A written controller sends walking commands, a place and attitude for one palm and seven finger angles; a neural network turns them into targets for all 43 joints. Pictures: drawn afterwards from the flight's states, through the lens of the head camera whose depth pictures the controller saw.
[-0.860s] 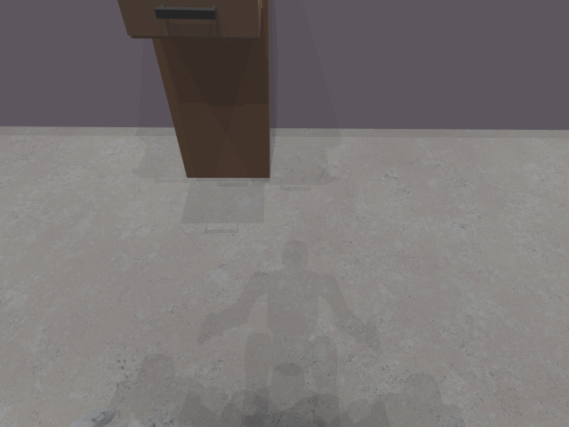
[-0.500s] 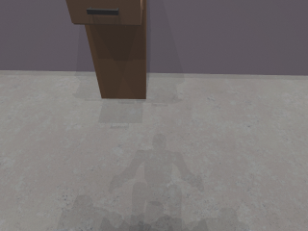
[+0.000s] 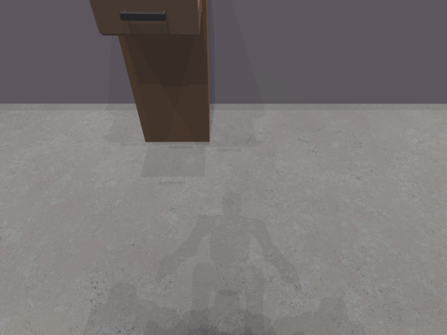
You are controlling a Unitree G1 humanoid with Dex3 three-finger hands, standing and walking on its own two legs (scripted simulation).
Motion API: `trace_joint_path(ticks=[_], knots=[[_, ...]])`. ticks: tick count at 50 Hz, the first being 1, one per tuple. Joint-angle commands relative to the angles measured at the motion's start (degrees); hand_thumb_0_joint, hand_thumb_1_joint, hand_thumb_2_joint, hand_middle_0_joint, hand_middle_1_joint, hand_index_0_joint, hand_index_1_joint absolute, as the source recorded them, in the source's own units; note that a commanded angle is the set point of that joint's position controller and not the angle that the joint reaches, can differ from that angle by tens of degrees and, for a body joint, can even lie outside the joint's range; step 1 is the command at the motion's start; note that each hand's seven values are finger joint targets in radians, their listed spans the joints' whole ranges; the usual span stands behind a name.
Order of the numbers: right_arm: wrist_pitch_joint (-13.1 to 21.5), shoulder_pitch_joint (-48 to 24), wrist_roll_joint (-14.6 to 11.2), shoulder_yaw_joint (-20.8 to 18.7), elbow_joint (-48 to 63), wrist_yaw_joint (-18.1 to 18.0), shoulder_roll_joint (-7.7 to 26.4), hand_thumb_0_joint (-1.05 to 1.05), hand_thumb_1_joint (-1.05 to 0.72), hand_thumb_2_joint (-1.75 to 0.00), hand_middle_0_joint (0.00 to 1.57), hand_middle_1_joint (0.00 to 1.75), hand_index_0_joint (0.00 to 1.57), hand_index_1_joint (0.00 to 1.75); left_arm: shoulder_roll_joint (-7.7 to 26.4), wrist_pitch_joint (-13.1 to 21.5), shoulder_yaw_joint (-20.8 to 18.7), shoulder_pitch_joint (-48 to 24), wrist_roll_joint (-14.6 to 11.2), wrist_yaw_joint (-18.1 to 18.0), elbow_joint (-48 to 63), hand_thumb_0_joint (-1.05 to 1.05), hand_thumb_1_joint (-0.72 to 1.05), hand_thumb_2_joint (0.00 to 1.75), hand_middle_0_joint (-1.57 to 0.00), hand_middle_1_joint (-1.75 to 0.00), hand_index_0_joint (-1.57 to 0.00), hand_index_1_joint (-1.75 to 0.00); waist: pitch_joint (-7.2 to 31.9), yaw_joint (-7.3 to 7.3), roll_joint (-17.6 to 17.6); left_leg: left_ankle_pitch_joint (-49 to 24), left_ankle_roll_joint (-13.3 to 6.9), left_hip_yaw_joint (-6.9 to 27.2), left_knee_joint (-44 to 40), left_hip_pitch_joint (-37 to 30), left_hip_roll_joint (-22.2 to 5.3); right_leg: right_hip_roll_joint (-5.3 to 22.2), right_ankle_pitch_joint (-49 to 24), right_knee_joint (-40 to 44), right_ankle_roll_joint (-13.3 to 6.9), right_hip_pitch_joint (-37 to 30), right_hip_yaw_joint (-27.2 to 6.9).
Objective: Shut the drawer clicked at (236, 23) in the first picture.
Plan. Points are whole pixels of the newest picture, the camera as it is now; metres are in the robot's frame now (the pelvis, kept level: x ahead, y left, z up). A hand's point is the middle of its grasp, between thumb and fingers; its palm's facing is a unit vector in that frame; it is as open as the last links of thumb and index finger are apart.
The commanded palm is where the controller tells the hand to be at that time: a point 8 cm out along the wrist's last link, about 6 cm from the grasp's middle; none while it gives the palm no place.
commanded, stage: look at it before walking up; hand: left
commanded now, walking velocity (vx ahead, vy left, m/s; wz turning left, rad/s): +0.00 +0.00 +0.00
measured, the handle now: (144, 14) +1.11 +0.36 +0.13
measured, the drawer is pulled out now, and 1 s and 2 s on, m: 0.28 0.28 0.28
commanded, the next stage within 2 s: walk to a spot facing it in 0.58 s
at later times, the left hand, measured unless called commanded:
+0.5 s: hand out of the picture +0.07 +0.24 -0.16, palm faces -0.03 -0.94 -0.33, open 7.4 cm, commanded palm none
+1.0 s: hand out of the picture +0.03 +0.22 -0.20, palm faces +0.09 -0.98 -0.18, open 7.4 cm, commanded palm none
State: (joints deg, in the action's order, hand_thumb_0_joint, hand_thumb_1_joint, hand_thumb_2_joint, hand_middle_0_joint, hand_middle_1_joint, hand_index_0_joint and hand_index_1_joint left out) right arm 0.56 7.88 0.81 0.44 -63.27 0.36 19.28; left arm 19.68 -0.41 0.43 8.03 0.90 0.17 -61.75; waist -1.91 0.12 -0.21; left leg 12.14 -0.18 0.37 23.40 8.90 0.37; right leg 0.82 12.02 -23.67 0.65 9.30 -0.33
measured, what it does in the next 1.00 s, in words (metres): shifts its weight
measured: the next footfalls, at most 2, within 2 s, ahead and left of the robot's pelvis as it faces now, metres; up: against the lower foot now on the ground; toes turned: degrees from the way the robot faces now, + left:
right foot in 1.46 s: +0.41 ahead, -0.05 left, +0.00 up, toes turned -2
left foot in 1.96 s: +0.59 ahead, +0.19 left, +0.00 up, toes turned +20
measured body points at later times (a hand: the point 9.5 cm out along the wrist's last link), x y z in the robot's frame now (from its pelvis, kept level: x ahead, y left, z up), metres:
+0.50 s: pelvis +0.00 -0.01 +0.00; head +0.00 +0.00 +0.45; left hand +0.07 +0.29 -0.13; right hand +0.08 -0.30 -0.13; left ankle +0.01 +0.12 -0.74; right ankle +0.01 -0.13 -0.74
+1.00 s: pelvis +0.06 +0.03 -0.01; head +0.04 +0.05 +0.43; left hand +0.03 +0.27 -0.18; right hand +0.07 -0.23 -0.15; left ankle +0.03 +0.11 -0.75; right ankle +0.01 -0.12 -0.74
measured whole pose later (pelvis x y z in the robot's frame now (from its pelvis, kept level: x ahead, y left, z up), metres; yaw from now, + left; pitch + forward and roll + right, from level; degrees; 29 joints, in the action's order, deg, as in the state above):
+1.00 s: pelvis +0.06 +0.03 -0.01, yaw +4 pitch -1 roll -1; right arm 0.9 18.6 1.6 -0.1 -63.3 1.0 12.0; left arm 13.7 -0.6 -1.0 18.9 1.3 0.5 -62.6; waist 1.2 0.2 -2.2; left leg 19.0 -2.0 -3.3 34.2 13.1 -0.6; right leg 2.9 22.4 -32.5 0.5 8.8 3.5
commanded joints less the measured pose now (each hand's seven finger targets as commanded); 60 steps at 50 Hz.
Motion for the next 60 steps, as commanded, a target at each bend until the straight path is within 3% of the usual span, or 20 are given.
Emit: trace_joint_path(ticks=[1, 19, 34, 36, 39, 41, 43, 45, 47, 48, 49, 50, 51, 52, 53, 56, 58, 60], knots=[[1.35, -3.46, -0.36, -2.5, 3.64, -0.92, 12.03, 0.0, -0.9, -0.9, 0.2, 0.3, 0.2, 0.3, 11.58, 1.61, -2.33, -2.77, -0.29, -0.74, 3.6, 0.0, 0.9, 0.9, -0.2, -0.3, -0.2, -0.3, 3.03, -0.07, -0.18, -4.57, -1.82, 5.98, -5.17, 0.66, -6.8, 5.91, -2.73, 4.62, -2.14, -0.36, -5.3], [1.23, -3.59, -0.37, -2.4, 3.51, -0.9, 11.84, 0.0, -0.9, -0.9, 0.2, 0.3, 0.2, 0.3, 11.7, 1.77, -2.39, -2.77, -0.22, -0.69, 3.41, 0.0, 0.9, 0.9, -0.2, -0.3, -0.2, -0.3, 2.87, -0.12, -0.11, -4.9, -1.47, 5.73, -5.32, -0.13, -6.75, 6.1, -2.68, 5.89, -2.23, -0.06, -5.83], [1.23, -3.83, -0.43, -2.33, 3.18, -0.99, 11.9, 0.0, -0.9, -0.9, 0.2, 0.3, 0.2, 0.3, 11.7, 1.95, -2.32, -2.17, -0.28, -0.73, 3.05, 0.0, 0.9, 0.9, -0.2, -0.3, -0.2, -0.3, 3.78, -0.03, 0.12, -7.94, -1.3, 5.58, -5.08, -1.34, -7.02, 6.35, -6.74, 5.79, -2.26, -1.39, -5.48], [0.11, 0.08, 0.07, -0.52, 1.46, -0.61, 4.28, 0.0, -0.9, -0.9, 0.2, 0.3, 0.2, 0.3, 4.54, 0.81, -0.8, 2.16, -0.27, -1.0, 1.08, 0.0, 0.9, 0.9, -0.2, -0.3, -0.2, -0.3, 4.91, 0.01, -0.7, -0.88, -0.35, 4.33, -3.69, -0.47, -6.0, 6.14, 3.76, 5.71, -1.13, -1.99, -4.83], [-0.75, 1.73, 0.68, -0.74, 1.83, -0.25, 3.59, 0.0, -0.9, -0.9, 0.2, 0.3, 0.2, 0.3, 5.94, -0.01, -1.62, 5.35, 0.32, -0.38, 0.92, 0.0, 0.9, 0.9, -0.2, -0.3, -0.2, -0.3, -1.58, 0.92, -4.05, 15.95, -0.69, 3.26, -0.26, 8.81, -2.92, 7.21, 22.73, 8.58, -2.71, 0.38, -8.46], [-0.84, 2.52, 0.77, -0.99, 2.82, -0.21, 2.69, 0.0, -0.9, -0.9, 0.2, 0.3, 0.2, 0.3, 7.61, 0.02, -2.62, 7.95, 0.45, -0.3, 1.28, 0.0, 0.9, 0.9, -0.2, -0.3, -0.2, -0.3, -3.76, 1.68, -8.82, 16.47, -0.51, -0.28, 7.81, 13.9, -1.1, 11.53, 30.31, 12.52, -5.39, 0.57, -13.56], [-0.53, 3.05, 0.69, -1.47, 4.12, -0.01, 1.86, 0.0, -0.9, -0.9, 0.2, 0.3, 0.2, 0.3, 8.32, 0.64, -3.42, 9.53, 0.44, -0.5, 1.81, 0.0, 0.9, 0.9, -0.2, -0.3, -0.2, -0.3, -5.13, 1.57, -10.3, 14.37, -0.65, -1.83, 15.68, 16.53, -2.07, 16.43, 31.76, 15.56, -8.44, 0.96, -17.67], [0.24, 5.13, 0.44, -1.84, 4.38, 0.25, 0.8, 0.0, -0.9, -0.9, 0.2, 0.3, 0.2, 0.3, 7.28, 1.55, -3.73, 9.21, 0.42, -0.52, 2.39, 0.0, 0.9, 0.9, -0.2, -0.3, -0.2, -0.3, -5.33, 0.23, -7.83, 12.45, -0.97, -2.21, 14.73, 14.31, -3.52, 16.57, 25.03, 13.3, -9.39, 2.12, -14.28], [0.99, 11.56, 0.19, -1.95, 2.63, 0.42, -0.81, 0.0, -0.9, -0.9, 0.2, 0.3, 0.2, 0.3, 5.38, 1.6, -3.69, 6.55, 0.31, -0.39, 3.17, 0.0, 0.9, 0.9, -0.2, -0.3, -0.2, -0.3, -4.84, -2.93, -2.63, 9.51, -1.38, -3.32, 5.14, 2.61, -3.16, 12.75, 21.62, 6.12, -7.13, 9.4, -5.76], [1.47, 16.66, 0.28, -2.33, 1.04, 0.12, 0.16, 0.0, -0.9, -0.9, 0.2, 0.3, 0.2, 0.3, 2.48, 1.38, -3.26, 6.14, 0.07, -0.17, 3.77, 0.0, 0.9, 0.9, -0.2, -0.3, -0.2, -0.3, -5.2, -4.39, 4.34, 13.18, -2.56, 3.07, -1.89, -2.64, -5.09, 7.43, 19.16, -3.32, -4.71, 14.58, -0.51], [1.98, 23.08, 0.93, -3.84, -0.67, -0.51, 4.97, 0.0, -0.9, -0.9, 0.2, 0.3, 0.2, 0.3, -1.8, 1.33, -2.49, 5.36, -0.27, 0.26, 5.16, 0.0, 0.9, 0.9, -0.2, -0.3, -0.2, -0.3, -5.08, -6.47, 19.12, 21.87, -6.6, 20.9, -11.97, -7.32, -16.19, 0.32, 17.65, -21.36, -1.19, 23.67, 7.89], [2.17, 26.72, 0.77, -4.09, -1.26, -1.24, 5.82, 0.0, -0.9, -0.9, 0.2, 0.3, 0.2, 0.3, -2.19, 2.09, -2.3, 1.75, 0.34, 0.09, 7.53, 0.0, 0.9, 0.9, -0.2, -0.3, -0.2, -0.3, -7.06, -6.8, 17.42, 17.65, -10.28, 30.56, -16.35, -9.51, -21.36, -0.58, 20.77, -31.35, -1.17, 31.45, 4.65], [2.12, 25.15, 0.44, -3.55, -1.05, -1.42, 3.92, 0.0, -0.9, -0.9, 0.2, 0.3, 0.2, 0.3, -1.28, 2.26, -2.87, 1.39, 0.74, -0.08, 7.25, 0.0, 0.9, 0.9, -0.2, -0.3, -0.2, -0.3, -7.83, -5.32, 12.67, 15.08, -11.25, 28.38, -15.58, -7.96, -21.52, 2.71, 17.32, -36.35, -1.77, 32.45, 0.94], [2.56, 23.54, 0.14, -3.19, -0.4, -1.62, 1.49, 0.0, -0.9, -0.9, 0.2, 0.3, 0.2, 0.3, -1.29, 2.58, -2.99, 1.08, 0.76, 0.26, 6.72, 0.0, 0.9, 0.9, -0.2, -0.3, -0.2, -0.3, -8.31, -4.71, 8.19, 10.45, -11.83, 26.84, -14.93, -7.15, -20.63, 4.19, 13.9, -39.06, -1.75, 33.42, 0.59], [3.2, 22.41, 0.15, -2.83, -0.08, -1.76, 0.14, 0.0, -0.9, -0.9, 0.2, 0.3, 0.2, 0.3, -2.35, 2.83, -3.1, 1.75, 0.75, 0.72, 5.92, 0.0, 0.9, 0.9, -0.2, -0.3, -0.2, -0.3, -8.14, -3.9, 5.22, 4.21, -11.43, 22.73, -14.4, -7.53, -19.43, 5.26, 10.75, -40.28, -1.33, 32.97, 0.36], [4.65, 23.39, -0.05, -2.36, -1.0, -2.36, -2.35, 0.0, -0.9, -0.9, 0.2, 0.3, 0.2, 0.3, -5.1, 2.6, -2.96, 4.33, 0.64, 1.06, 4.5, 0.0, 0.9, 0.9, -0.2, -0.3, -0.2, -0.3, -4.41, -2.1, 4.26, -14.87, -9.91, 12.29, -12.36, -10.35, -15.57, 5.68, 4.96, -40.47, 0.22, 30.74, 2.08], [5.04, 24.4, -0.32, -2.43, -1.66, -2.66, -3.44, 0.0, -0.9, -0.9, 0.2, 0.3, 0.2, 0.3, -5.87, 2.22, -3.1, 4.15, 0.57, 1.15, 4.53, 0.0, 0.9, 0.9, -0.2, -0.3, -0.2, -0.3, -3.2, -1.63, 4.48, -20.79, -9.37, 8.59, -12.12, -12.5, -14.14, 5.47, 2.48, -39.76, 0.63, 31.83, 3.06], [5.2, 26.22, -0.4, -2.27, -2.87, -2.89, -4.83, 0.0, -0.9, -0.9, 0.2, 0.3, 0.2, 0.3, -6.71, 1.95, -3.14, 1.89, 0.59, 1.2, 5.16, 0.0, 0.9, 0.9, -0.2, -0.3, -0.2, -0.3, -4.66, -1.99, 5.79, -23.32, -8.32, 6.38, -12.5, -12.83, -13.17, 5.35, 0.32, -38.24, 0.79, 33.63, 4.4]])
